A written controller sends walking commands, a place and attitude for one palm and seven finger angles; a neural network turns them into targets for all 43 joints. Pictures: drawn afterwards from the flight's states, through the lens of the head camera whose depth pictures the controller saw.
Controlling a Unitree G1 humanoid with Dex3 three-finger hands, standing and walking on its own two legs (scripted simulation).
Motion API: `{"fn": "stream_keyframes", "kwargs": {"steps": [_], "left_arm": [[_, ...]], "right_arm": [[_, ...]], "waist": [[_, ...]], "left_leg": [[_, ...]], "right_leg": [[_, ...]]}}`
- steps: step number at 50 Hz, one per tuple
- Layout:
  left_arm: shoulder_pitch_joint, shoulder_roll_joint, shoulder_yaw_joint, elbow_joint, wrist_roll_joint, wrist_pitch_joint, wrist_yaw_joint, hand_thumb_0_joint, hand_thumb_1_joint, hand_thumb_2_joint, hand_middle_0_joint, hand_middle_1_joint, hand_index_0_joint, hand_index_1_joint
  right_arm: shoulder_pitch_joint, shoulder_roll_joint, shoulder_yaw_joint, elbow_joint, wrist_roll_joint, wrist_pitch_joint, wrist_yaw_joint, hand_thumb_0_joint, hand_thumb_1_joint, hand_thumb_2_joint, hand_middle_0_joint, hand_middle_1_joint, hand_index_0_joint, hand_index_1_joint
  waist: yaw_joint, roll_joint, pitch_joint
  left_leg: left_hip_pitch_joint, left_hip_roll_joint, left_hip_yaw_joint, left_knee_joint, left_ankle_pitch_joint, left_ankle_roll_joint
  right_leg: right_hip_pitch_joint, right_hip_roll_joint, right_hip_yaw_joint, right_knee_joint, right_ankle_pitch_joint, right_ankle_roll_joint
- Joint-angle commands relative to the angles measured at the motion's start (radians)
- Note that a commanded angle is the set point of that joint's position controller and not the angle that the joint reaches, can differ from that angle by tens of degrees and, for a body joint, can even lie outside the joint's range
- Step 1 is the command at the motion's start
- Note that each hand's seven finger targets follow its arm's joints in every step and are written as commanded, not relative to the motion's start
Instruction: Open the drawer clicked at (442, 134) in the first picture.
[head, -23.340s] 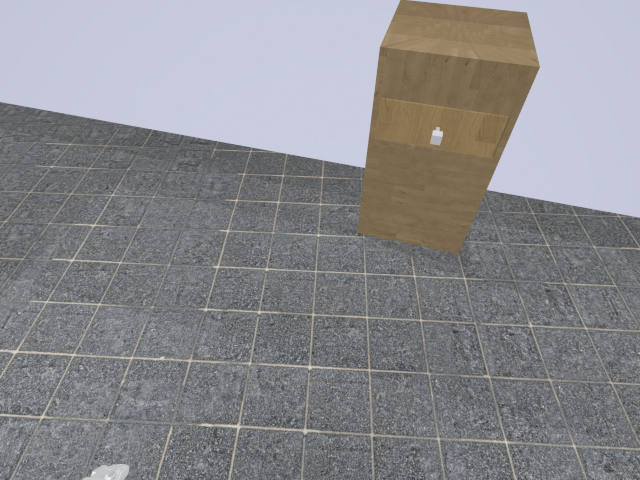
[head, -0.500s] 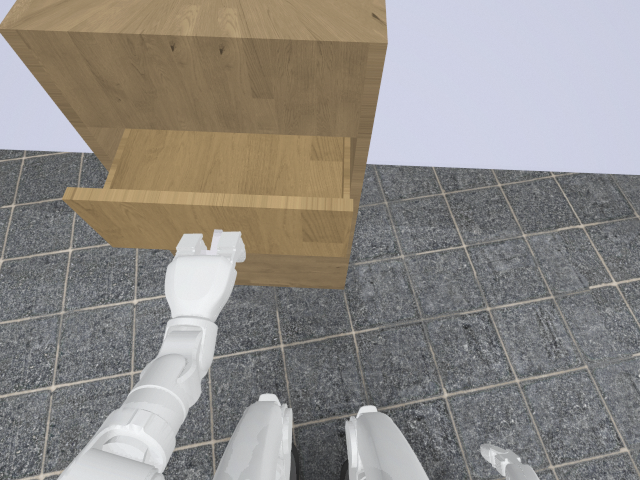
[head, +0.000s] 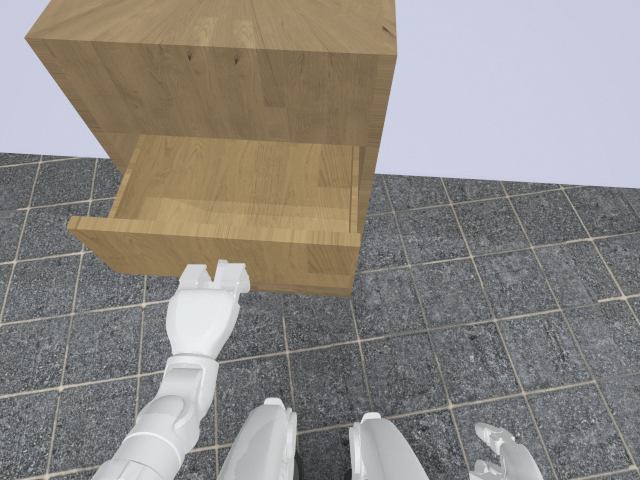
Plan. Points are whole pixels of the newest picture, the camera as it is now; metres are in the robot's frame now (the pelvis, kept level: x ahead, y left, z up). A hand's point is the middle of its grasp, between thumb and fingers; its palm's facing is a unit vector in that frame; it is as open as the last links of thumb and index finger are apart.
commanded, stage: pull the drawer open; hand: left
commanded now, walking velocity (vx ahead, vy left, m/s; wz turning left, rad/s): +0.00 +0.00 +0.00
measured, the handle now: (218, 284) +0.38 +0.17 -0.07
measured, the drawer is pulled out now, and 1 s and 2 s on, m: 0.17 0.24 0.30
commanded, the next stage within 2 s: open the thumb to release the handle in 1.94 s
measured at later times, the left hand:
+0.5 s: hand (212, 352) +0.29 +0.16 -0.09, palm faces -0.05 -0.11 -0.99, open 6.1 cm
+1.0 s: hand (208, 381) +0.25 +0.16 -0.09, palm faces -0.06 -0.13 -0.99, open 6.1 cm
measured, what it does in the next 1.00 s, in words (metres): stands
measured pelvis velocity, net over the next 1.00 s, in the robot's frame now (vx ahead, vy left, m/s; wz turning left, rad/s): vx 0.00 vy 0.00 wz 0.00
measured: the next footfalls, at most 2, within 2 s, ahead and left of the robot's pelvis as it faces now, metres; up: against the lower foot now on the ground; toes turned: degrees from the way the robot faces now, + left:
none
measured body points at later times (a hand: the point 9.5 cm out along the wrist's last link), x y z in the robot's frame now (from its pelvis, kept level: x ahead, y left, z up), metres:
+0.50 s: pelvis +0.00 +0.00 +0.00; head +0.11 +0.00 +0.43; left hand +0.28 +0.17 -0.03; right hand +0.17 -0.23 -0.14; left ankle +0.04 +0.09 -0.59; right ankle +0.00 -0.09 -0.59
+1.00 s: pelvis +0.00 +0.00 -0.01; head +0.11 -0.01 +0.43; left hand +0.25 +0.17 -0.03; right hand +0.19 -0.23 -0.14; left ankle +0.04 +0.09 -0.59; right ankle +0.00 -0.09 -0.59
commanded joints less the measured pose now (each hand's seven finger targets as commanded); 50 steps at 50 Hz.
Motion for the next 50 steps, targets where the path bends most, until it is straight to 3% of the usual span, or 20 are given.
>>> {"fn": "stream_keyframes", "kwargs": {"steps": [1,8,10,13,17,19,20,24,25,28,36,38,39,40,43,50], "left_arm": [[-0.034,0.103,0.051,-0.181,-0.009,0.008,0.04,0.0,0.9,0.9,-0.4,-1.35,-0.4,-1.35],[0.06,0.145,0.103,-0.214,-0.009,0.0,0.047,0.0,0.9,0.9,-0.4,-1.35,-0.4,-1.35],[0.065,0.119,0.078,-0.235,-0.005,0.001,0.049,0.0,0.9,0.9,-0.4,-1.35,-0.4,-1.35],[0.111,0.138,0.104,-0.238,-0.009,0.005,0.05,0.0,0.9,0.9,-0.4,-1.35,-0.4,-1.35],[0.112,0.115,0.073,-0.26,-0.005,0.009,0.049,0.0,0.9,0.9,-0.4,-1.35,-0.4,-1.35],[0.126,0.141,0.097,-0.278,-0.002,0.004,0.052,0.0,0.9,0.9,-0.4,-1.35,-0.4,-1.35],[0.152,0.109,0.069,-0.279,-0.006,0.009,0.049,0.0,0.9,0.9,-0.4,-1.35,-0.4,-1.35],[0.185,0.125,0.082,-0.314,-0.006,0.007,0.048,0.0,0.9,0.9,-0.4,-1.35,-0.4,-1.35],[0.21,0.103,0.062,-0.32,-0.01,0.009,0.046,0.0,0.9,0.9,-0.4,-1.35,-0.4,-1.35],[0.218,0.113,0.073,-0.315,-0.009,0.008,0.044,0.0,0.9,0.9,-0.4,-1.35,-0.4,-1.35],[0.293,0.114,0.069,-0.371,-0.003,-0.007,0.047,0.0,0.9,0.9,-0.4,-1.35,-0.4,-1.35],[0.331,0.124,0.086,-0.371,-0.008,-0.009,0.046,0.0,0.9,0.9,-0.4,-1.35,-0.4,-1.35],[0.327,0.13,0.09,-0.384,-0.005,-0.014,0.048,0.0,0.9,0.9,-0.4,-1.35,-0.4,-1.35],[0.344,0.109,0.068,-0.395,-0.007,-0.012,0.046,0.0,0.9,0.9,-0.4,-1.35,-0.4,-1.35],[0.355,0.128,0.09,-0.4,-0.012,-0.013,0.043,0.0,0.9,0.9,-0.4,-1.35,-0.4,-1.35],[0.423,0.124,0.085,-0.434,-0.008,-0.032,0.042,0.0,0.9,0.9,-0.4,-1.35,-0.4,-1.35]], "right_arm": [[0.003,-0.123,-0.04,-0.112,-0.001,-0.03,-0.014,0.0,-0.9,-0.9,0.2,0.3,0.2,0.3],[-0.007,-0.12,-0.034,-0.123,-0.004,-0.037,-0.016,0.0,-0.9,-0.9,0.2,0.3,0.2,0.3],[-0.015,-0.119,-0.034,-0.129,-0.004,-0.036,-0.014,0.0,-0.9,-0.9,0.2,0.3,0.2,0.3],[-0.022,-0.119,-0.032,-0.134,-0.005,-0.038,-0.014,0.0,-0.9,-0.9,0.2,0.3,0.2,0.3],[-0.033,-0.117,-0.029,-0.142,-0.003,-0.04,-0.016,0.0,-0.9,-0.9,0.2,0.3,0.2,0.3],[-0.039,-0.118,-0.027,-0.143,-0.003,-0.04,-0.018,0.0,-0.9,-0.9,0.2,0.3,0.2,0.3],[-0.04,-0.116,-0.028,-0.15,-0.004,-0.043,-0.016,0.0,-0.9,-0.9,0.2,0.3,0.2,0.3],[-0.049,-0.115,-0.024,-0.157,-0.003,-0.04,-0.018,0.0,-0.9,-0.9,0.2,0.3,0.2,0.3],[-0.048,-0.113,-0.023,-0.164,-0.004,-0.043,-0.016,0.0,-0.9,-0.9,0.2,0.3,0.2,0.3],[-0.051,-0.112,-0.021,-0.162,-0.006,-0.047,-0.019,0.0,-0.9,-0.9,0.2,0.3,0.2,0.3],[-0.073,-0.106,-0.012,-0.178,-0.009,-0.055,-0.017,0.0,-0.9,-0.9,0.2,0.3,0.2,0.3],[-0.07,-0.104,-0.01,-0.181,-0.011,-0.059,-0.018,0.0,-0.9,-0.9,0.2,0.3,0.2,0.3],[-0.073,-0.106,-0.009,-0.18,-0.01,-0.058,-0.018,0.0,-0.9,-0.9,0.2,0.3,0.2,0.3],[-0.073,-0.105,-0.01,-0.187,-0.011,-0.06,-0.016,0.0,-0.9,-0.9,0.2,0.3,0.2,0.3],[-0.077,-0.104,-0.009,-0.184,-0.012,-0.063,-0.019,0.0,-0.9,-0.9,0.2,0.3,0.2,0.3],[-0.088,-0.099,-0.003,-0.198,-0.015,-0.07,-0.018,0.0,-0.9,-0.9,0.2,0.3,0.2,0.3]], "waist": [[0.02,-0.04,-0.4],[0.043,-0.045,-0.379],[0.036,-0.035,-0.377],[0.046,-0.048,-0.376],[0.039,-0.047,-0.355],[0.05,-0.041,-0.375],[0.046,-0.038,-0.367],[0.054,-0.036,-0.376],[0.052,-0.029,-0.366],[0.047,-0.056,-0.352],[0.057,-0.027,-0.355],[0.061,-0.049,-0.35],[0.065,-0.027,-0.357],[0.063,-0.027,-0.352],[0.059,-0.065,-0.334],[0.069,-0.04,-0.339]], "left_leg": [[0.355,-0.013,-0.058,-0.116,0.323,-0.002],[0.331,-0.014,-0.058,-0.108,0.325,-0.006],[0.347,-0.012,-0.06,-0.11,0.32,-0.005],[0.339,-0.012,-0.063,-0.11,0.32,-0.007],[0.34,-0.011,-0.067,-0.114,0.29,-0.006],[0.344,-0.012,-0.067,-0.113,0.299,-0.008],[0.352,-0.011,-0.066,-0.114,0.301,-0.006],[0.363,-0.012,-0.069,-0.114,0.317,-0.009],[0.364,-0.012,-0.07,-0.118,0.316,-0.009],[0.343,-0.009,-0.072,-0.112,0.297,-0.007],[0.337,-0.016,-0.064,-0.104,0.29,-0.01],[0.322,-0.016,-0.067,-0.099,0.297,-0.01],[0.329,-0.016,-0.067,-0.101,0.297,-0.012],[0.336,-0.015,-0.068,-0.103,0.299,-0.011],[0.308,-0.015,-0.068,-0.095,0.281,-0.009],[0.31,-0.019,-0.063,-0.089,0.274,-0.011]], "right_leg": [[0.215,-0.036,0.088,-0.205,0.453,0.003],[0.23,-0.033,0.103,-0.197,0.473,-0.004],[0.213,-0.034,0.093,-0.197,0.455,-0.002],[0.216,-0.031,0.097,-0.194,0.448,-0.004],[0.195,-0.034,0.088,-0.2,0.398,-0.002],[0.196,-0.033,0.093,-0.19,0.4,-0.004],[0.198,-0.034,0.086,-0.196,0.408,-0.004],[0.194,-0.032,0.09,-0.187,0.415,-0.005],[0.2,-0.034,0.082,-0.192,0.419,-0.006],[0.191,-0.033,0.085,-0.193,0.397,-0.005],[0.198,-0.036,0.103,-0.187,0.41,-0.007],[0.208,-0.034,0.107,-0.184,0.426,-0.009],[0.198,-0.034,0.106,-0.176,0.415,-0.01],[0.201,-0.036,0.098,-0.179,0.418,-0.01],[0.211,-0.035,0.11,-0.186,0.419,-0.009],[0.201,-0.039,0.113,-0.177,0.411,-0.009]]}}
